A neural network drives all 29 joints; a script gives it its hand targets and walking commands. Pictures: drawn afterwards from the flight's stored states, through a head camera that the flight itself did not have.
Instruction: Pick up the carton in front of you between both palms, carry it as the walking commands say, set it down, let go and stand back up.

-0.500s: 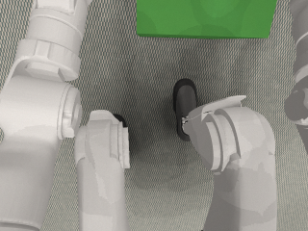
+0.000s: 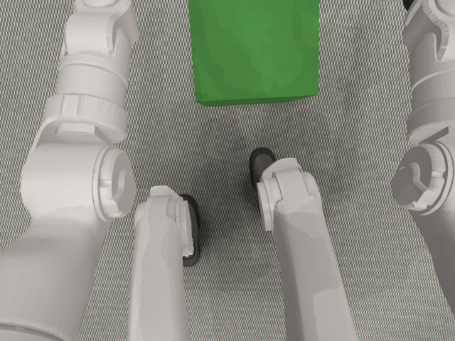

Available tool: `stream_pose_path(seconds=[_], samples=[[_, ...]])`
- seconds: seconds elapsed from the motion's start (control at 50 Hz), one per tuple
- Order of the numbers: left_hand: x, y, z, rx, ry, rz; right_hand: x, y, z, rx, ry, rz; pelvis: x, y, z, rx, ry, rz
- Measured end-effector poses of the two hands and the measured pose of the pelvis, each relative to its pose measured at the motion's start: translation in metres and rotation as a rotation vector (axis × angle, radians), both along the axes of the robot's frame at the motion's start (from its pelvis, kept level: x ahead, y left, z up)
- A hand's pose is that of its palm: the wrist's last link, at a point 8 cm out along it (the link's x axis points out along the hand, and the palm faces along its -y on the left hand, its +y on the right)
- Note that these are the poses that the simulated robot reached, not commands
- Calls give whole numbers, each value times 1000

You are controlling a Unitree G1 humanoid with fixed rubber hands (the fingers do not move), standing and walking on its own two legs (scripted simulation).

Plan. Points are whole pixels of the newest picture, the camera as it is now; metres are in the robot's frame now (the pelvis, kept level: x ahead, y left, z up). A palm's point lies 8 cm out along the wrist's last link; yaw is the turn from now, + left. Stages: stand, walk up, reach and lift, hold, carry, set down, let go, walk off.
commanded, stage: set down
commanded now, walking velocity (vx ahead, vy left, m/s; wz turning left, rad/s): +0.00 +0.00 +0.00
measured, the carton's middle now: (248, 52) +0.51 -0.14 -0.35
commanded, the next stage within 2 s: let go in 0.52 s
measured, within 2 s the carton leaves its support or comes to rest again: neither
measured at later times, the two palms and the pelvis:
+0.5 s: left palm out of the picture +0.59 +0.04 +0.03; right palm out of the picture +0.49 -0.35 +0.03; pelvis +0.03 -0.01 +0.13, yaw -1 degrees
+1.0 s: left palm out of the picture +0.46 +0.10 +0.13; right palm out of the picture +0.38 -0.32 +0.14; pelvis +0.08 -0.03 +0.24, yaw -4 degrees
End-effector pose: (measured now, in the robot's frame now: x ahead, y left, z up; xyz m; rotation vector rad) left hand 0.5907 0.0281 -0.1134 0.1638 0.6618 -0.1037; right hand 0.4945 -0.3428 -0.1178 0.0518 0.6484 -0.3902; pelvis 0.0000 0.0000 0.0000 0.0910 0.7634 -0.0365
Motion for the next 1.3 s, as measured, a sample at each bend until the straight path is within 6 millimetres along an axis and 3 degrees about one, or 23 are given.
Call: stream_pose_path(seconds=[0.2, 0.52, 0.66, 0.9, 1.1, 1.3], samples=[[0, 11, 50, -2, -14, 7, 4, 2, 55, 0, -6, 19, 9, -3, 47, -4, 39, -1], [-1, 9, 146, -14, -13, -9, -1, -6, 154, -7, 0, 22, 31, -6, 136, -15, 36, -9], [-15, 16, 175, 23, 0, 11, -10, -1, 184, -31, 26, 77, 42, -11, 170, -16, 8, -16], [-106, 57, 224, 108, 60, 77, -82, 17, 228, -69, 149, 248, 69, -25, 226, -39, -152, -25], [-161, 89, 268, 113, 82, 35, -153, 27, 277, -59, 169, 231, 90, -26, 257, -75, -346, -51], [-219, 138, 305, 107, 95, 42, -212, 71, 317, -40, 176, 225, 112, -14, 282, -112, -538, -48]])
